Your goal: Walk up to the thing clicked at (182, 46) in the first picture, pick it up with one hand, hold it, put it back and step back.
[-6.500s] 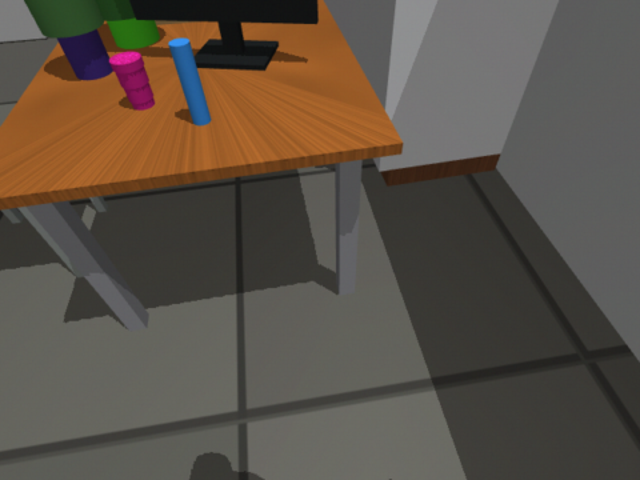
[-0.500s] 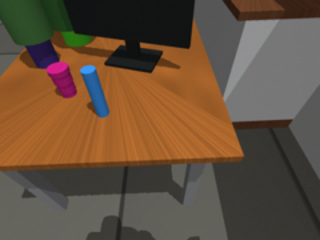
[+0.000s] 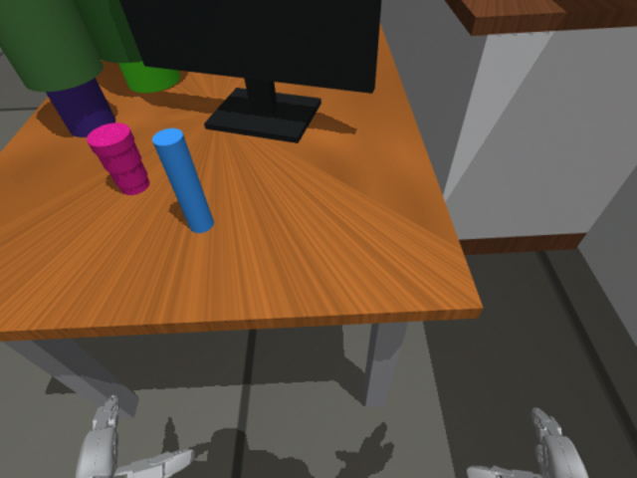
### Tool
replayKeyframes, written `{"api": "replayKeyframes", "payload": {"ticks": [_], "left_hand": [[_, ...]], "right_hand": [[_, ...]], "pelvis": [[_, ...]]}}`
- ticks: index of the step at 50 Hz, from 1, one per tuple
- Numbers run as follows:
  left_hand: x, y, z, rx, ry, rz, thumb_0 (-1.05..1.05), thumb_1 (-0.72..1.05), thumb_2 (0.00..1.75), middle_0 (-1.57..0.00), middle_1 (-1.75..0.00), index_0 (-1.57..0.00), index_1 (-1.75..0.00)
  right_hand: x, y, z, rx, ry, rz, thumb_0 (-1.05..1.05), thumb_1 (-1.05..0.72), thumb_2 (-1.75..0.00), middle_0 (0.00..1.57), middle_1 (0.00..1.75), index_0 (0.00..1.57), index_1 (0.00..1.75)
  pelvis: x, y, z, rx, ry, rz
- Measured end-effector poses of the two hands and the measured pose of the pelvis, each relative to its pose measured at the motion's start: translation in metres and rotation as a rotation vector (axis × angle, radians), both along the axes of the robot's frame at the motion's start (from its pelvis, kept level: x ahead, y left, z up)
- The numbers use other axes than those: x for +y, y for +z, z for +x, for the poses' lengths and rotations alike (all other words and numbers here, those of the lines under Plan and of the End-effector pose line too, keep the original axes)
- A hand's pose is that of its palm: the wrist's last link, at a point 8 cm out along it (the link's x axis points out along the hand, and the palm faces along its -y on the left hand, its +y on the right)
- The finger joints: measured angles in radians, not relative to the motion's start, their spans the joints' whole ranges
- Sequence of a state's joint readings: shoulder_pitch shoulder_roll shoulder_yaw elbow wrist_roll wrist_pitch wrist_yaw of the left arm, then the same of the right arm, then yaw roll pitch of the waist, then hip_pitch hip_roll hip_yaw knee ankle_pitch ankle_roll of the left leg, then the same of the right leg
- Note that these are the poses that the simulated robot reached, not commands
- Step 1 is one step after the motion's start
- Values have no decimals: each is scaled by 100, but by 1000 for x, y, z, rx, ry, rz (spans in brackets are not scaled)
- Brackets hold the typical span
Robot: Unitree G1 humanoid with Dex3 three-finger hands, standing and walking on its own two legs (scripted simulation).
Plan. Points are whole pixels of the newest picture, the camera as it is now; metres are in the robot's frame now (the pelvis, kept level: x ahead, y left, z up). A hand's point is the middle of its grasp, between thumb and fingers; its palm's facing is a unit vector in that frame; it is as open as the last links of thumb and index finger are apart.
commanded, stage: rise first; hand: left
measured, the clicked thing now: (186, 185) +0.56 +0.26 +0.05
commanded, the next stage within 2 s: go down in 1.40 s
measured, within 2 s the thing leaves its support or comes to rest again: neither
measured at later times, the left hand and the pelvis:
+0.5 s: hand (113, 431) +0.19 +0.27 +0.01, palm faces +0.33 -0.86 -0.39, open 17.4 cm; pelvis +0.00 -0.01 +0.00, yaw +0 degrees
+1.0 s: hand (82, 422) +0.18 +0.27 +0.07, palm faces +0.37 -0.82 -0.43, open 17.6 cm; pelvis +0.00 -0.01 +0.00, yaw +1 degrees
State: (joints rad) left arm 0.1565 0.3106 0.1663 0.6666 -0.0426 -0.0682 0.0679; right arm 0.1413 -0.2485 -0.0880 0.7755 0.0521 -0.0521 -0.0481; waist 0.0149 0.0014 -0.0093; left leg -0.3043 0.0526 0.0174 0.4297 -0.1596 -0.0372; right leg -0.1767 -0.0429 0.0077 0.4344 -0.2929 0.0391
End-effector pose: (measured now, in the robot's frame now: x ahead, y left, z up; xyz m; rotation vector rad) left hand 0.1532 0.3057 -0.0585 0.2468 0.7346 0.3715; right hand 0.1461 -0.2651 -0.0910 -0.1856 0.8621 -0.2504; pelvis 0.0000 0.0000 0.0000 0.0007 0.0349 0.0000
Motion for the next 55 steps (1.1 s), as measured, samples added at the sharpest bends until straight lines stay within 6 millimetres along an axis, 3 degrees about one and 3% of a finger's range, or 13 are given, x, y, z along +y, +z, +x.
{"api": "replayKeyframes", "payload": {"ticks": [8, 16, 35, 55], "left_hand": [[1, 28, -7, -90, -3, 60, 0, -26, 8, -5, -5, -6, -4], [3, 66, -1, -246, -16, 119, -1, -46, 2, -5, -5, -6, -4], [1, 122, -7, -438, -77, 225, -1, -55, 0, -6, -6, -7, -5], [4, 158, -13, -578, -112, 301, -1, -57, 2, -6, -5, -6, -6]], "right_hand": [[19, 1, 1, -39, 46, 29, 0, 29, -9, 5, 5, 6, 6], [18, 11, 11, -104, 69, 16, 0, 46, -4, 6, 5, 6, 5], [1, 6, 5, -94, 58, 3, -1, 49, -3, 5, 5, 6, 5], [2, 12, 6, -136, 56, 6, -1, 49, -4, 5, 5, 6, 5]], "pelvis": [[-1, 0, 4, -26, 3, 4], [-3, 1, 6, -53, 7, 6], [-9, 0, 2, -76, 13, 8], [-8, 0, -2, -90, 20, 9]]}}
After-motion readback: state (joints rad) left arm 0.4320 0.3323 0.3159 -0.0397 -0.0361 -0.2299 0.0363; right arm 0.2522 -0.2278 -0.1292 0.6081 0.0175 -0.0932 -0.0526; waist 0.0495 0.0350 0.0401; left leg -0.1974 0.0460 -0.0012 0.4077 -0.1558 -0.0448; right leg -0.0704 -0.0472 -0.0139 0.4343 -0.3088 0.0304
